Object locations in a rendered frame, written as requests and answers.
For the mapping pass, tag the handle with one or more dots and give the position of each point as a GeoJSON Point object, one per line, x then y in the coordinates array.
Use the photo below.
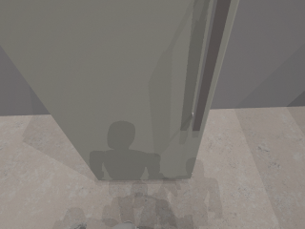
{"type": "Point", "coordinates": [215, 32]}

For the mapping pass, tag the fridge door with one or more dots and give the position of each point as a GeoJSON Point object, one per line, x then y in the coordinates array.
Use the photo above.
{"type": "Point", "coordinates": [119, 77]}

